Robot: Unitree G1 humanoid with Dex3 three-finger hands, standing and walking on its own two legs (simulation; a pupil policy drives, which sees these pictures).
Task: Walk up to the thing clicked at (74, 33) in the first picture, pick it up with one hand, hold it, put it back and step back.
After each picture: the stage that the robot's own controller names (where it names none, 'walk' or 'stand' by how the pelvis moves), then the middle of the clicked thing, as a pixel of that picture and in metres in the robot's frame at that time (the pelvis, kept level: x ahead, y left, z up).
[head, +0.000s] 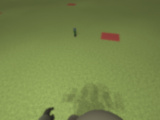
stand; (74, 32) +2.18 +0.50 -0.65
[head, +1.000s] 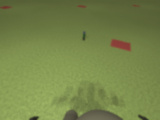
walk; (84, 36) +2.05 +0.19 -0.63
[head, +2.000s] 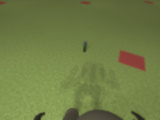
walk; (84, 47) +1.40 +0.11 -0.64
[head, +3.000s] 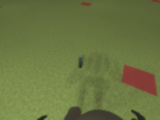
walk; (80, 62) +0.93 +0.17 -0.64
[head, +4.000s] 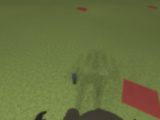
walk; (74, 79) +0.63 +0.19 -0.64
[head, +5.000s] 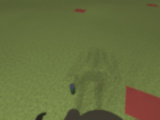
stand; (72, 89) +0.47 +0.21 -0.64
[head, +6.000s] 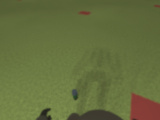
stand; (75, 95) +0.41 +0.20 -0.65
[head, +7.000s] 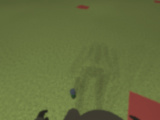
stand; (73, 94) +0.38 +0.20 -0.64
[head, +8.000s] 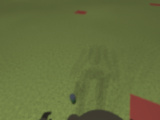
stand; (73, 99) +0.35 +0.21 -0.66
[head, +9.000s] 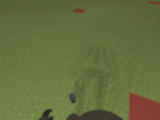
stand; (72, 98) +0.35 +0.21 -0.66
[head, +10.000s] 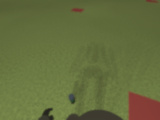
stand; (72, 99) +0.33 +0.22 -0.66
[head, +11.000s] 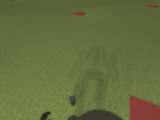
stand; (72, 101) +0.34 +0.21 -0.66
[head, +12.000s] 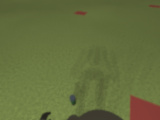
stand; (73, 100) +0.34 +0.20 -0.66
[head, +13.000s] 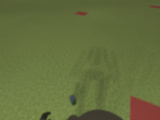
stand; (73, 100) +0.34 +0.20 -0.66
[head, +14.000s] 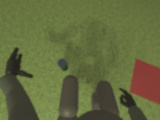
go down; (63, 65) +0.40 +0.25 -0.34
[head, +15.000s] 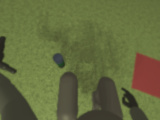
go down; (60, 61) +0.41 +0.27 -0.26
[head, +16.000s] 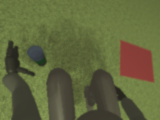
close in; (39, 58) +0.38 +0.31 -0.16
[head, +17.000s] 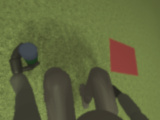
close; (30, 57) +0.38 +0.31 -0.15
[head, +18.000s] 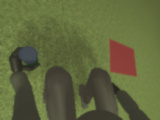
lift; (31, 59) +0.36 +0.31 -0.15
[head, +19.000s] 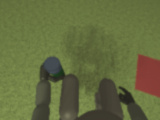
lift; (57, 71) +0.31 +0.23 -0.02
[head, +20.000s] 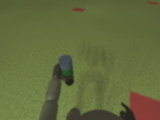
hold; (67, 72) +0.33 +0.16 +0.07
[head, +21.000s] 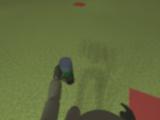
hold; (68, 73) +0.33 +0.16 +0.04
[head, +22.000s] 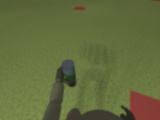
crouch; (70, 75) +0.32 +0.15 +0.04
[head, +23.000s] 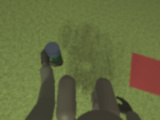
crouch; (56, 56) +0.42 +0.23 -0.05
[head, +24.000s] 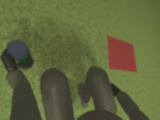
lower; (23, 57) +0.39 +0.32 -0.15
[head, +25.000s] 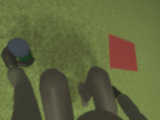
lower; (24, 55) +0.39 +0.33 -0.15
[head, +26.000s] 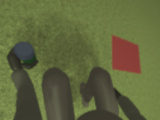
lower; (28, 57) +0.37 +0.32 -0.16
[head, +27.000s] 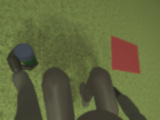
lower; (28, 58) +0.37 +0.32 -0.16
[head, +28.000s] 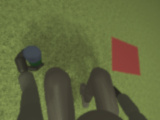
loosen; (35, 60) +0.36 +0.29 -0.16
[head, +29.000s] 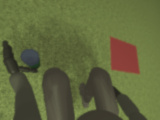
withdraw; (33, 61) +0.36 +0.30 -0.16
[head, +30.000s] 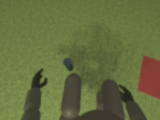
walk; (69, 65) +0.41 +0.24 -0.31
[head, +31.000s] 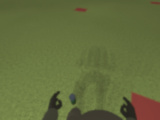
stand; (72, 99) +0.34 +0.19 -0.59
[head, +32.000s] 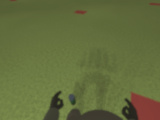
stand; (72, 99) +0.35 +0.21 -0.60
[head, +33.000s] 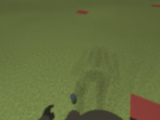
stand; (73, 99) +0.35 +0.19 -0.63
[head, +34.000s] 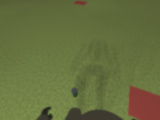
walk; (74, 92) +0.37 +0.18 -0.65
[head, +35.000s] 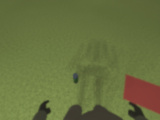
walk; (75, 78) +0.54 +0.19 -0.64
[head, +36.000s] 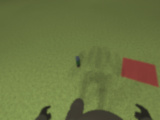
walk; (78, 62) +0.86 +0.25 -0.62
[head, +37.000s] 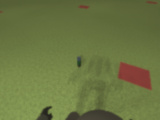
stand; (78, 62) +1.00 +0.21 -0.65
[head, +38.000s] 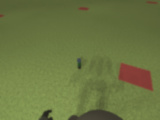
stand; (79, 63) +0.99 +0.21 -0.66
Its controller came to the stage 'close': yes
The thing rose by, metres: 0.68
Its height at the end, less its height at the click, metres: +0.00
